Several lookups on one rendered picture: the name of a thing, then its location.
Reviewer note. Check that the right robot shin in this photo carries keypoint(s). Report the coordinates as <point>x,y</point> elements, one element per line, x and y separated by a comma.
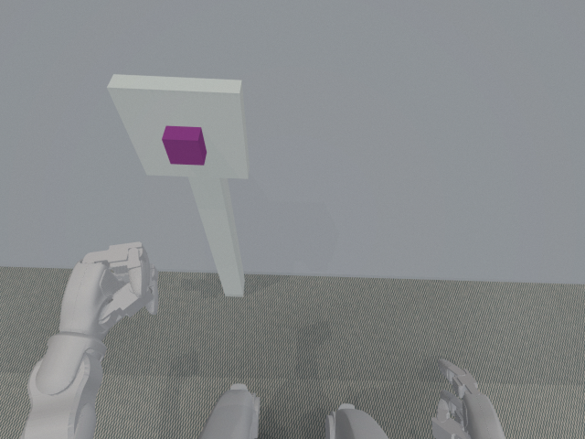
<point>346,406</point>

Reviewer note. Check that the left robot shin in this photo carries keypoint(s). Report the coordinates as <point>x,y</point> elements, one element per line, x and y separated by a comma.
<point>238,386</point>

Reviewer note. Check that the left robot hand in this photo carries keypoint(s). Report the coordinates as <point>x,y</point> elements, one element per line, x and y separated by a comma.
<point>92,285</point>

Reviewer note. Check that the right robot hand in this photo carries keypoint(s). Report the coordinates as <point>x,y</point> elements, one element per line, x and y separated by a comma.
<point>475,416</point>

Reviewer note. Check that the robot shin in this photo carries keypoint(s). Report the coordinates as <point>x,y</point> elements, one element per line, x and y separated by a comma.
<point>346,406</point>
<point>238,386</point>

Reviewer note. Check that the panel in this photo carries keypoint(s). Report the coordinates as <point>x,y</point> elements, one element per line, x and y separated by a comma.
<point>147,104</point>

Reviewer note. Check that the button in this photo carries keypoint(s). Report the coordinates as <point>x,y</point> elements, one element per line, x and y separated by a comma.
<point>185,145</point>

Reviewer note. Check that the robot left forearm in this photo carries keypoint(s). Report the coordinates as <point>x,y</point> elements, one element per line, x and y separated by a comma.
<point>63,386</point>

